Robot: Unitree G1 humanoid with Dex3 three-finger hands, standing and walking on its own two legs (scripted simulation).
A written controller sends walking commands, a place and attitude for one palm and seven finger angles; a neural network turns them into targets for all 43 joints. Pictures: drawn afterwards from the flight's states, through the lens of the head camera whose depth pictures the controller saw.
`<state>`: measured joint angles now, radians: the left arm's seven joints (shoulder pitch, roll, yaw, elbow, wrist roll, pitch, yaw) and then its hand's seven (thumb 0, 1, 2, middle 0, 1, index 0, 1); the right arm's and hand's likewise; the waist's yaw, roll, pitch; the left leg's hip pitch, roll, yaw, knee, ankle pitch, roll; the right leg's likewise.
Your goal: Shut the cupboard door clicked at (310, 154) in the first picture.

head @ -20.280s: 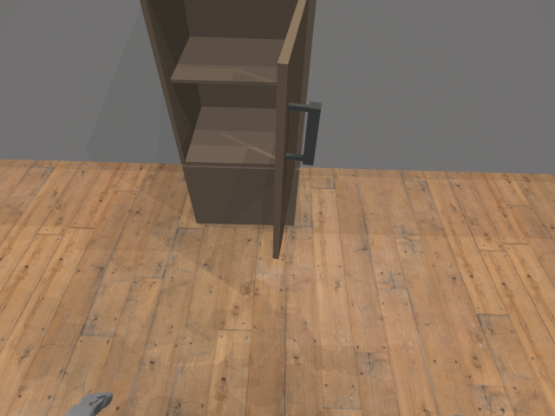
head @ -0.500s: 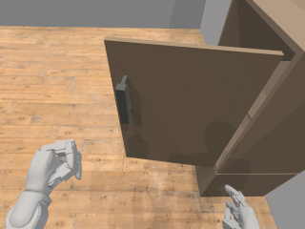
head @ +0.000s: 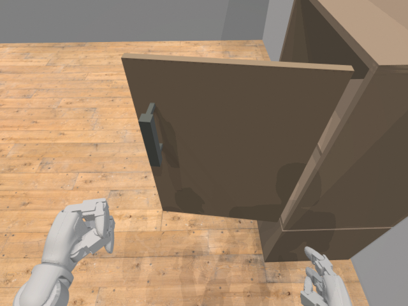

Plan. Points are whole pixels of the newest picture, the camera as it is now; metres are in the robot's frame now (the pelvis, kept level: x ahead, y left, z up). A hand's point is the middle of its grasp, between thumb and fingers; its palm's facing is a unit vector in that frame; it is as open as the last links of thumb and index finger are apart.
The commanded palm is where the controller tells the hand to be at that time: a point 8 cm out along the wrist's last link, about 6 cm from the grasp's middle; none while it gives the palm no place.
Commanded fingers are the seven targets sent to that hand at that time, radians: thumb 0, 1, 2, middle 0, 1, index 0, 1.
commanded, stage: bring the fist close to the handle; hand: left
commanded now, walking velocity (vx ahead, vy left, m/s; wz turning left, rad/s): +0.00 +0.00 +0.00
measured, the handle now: (154, 135) +0.45 +0.15 +0.08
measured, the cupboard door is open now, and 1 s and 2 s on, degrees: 82 82 76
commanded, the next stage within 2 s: push the door shut along its arc in 1.38 s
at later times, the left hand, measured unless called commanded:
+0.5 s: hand (127, 192) +0.30 +0.16 +0.09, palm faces -0.02 -1.00 -0.03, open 3.1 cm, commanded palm +0.28 +0.21 +0.08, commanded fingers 0.00 0.90 0.90 -1.30 -1.50 -1.30 -1.50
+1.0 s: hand (158, 174) +0.35 +0.12 +0.08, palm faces -0.06 -1.00 -0.01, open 3.1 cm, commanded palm +0.33 +0.17 +0.08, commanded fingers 0.00 0.90 0.90 -1.30 -1.50 -1.30 -1.50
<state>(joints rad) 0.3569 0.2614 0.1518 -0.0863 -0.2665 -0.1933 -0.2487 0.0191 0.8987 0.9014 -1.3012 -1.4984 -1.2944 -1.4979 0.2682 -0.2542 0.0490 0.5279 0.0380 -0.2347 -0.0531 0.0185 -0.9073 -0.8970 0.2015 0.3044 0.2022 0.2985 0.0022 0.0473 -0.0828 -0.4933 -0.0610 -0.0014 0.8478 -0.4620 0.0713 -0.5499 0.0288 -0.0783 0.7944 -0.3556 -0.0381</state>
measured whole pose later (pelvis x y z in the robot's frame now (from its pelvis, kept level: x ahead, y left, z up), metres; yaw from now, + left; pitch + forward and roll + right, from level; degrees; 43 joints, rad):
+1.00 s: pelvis +0.00 -0.01 +0.00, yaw -1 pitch +8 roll +0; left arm -0.17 0.17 0.07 0.33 -0.19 -0.21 -0.10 0.02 0.90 0.90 -1.30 -1.50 -1.30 -1.50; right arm 0.27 -0.24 0.04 0.58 0.04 -0.13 -0.03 0.02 -0.91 -0.90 0.20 0.30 0.20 0.30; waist -0.02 0.04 -0.07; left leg -0.49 -0.06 0.02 0.80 -0.44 0.06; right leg -0.57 0.03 -0.06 0.78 -0.35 -0.05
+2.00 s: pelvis -0.01 -0.02 +0.00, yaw -1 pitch +10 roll +0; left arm -0.57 0.29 0.16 0.82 -0.20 -0.32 -0.26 0.02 0.90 0.90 -1.32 -1.50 -1.32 -1.50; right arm 0.31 -0.27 0.03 0.63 0.05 -0.04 -0.03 0.01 -0.91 -0.90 0.20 0.30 0.20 0.30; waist -0.06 0.02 -0.06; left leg -0.57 -0.05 0.01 0.81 -0.42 0.05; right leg -0.64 0.03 -0.07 0.79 -0.33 -0.06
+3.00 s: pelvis +0.01 +0.00 -0.02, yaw -3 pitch +20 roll -1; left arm -1.06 0.40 0.21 1.22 -0.12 -0.29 -0.38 -0.01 0.85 0.90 -1.30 -1.50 -1.29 -1.50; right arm 0.43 -0.28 0.04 0.64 0.01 0.01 -0.01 0.01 -0.91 -0.90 0.20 0.30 0.20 0.30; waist -0.20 0.04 -0.08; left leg -0.79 -0.04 0.04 0.93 -0.48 0.07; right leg -0.87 0.05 -0.05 0.88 -0.36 -0.05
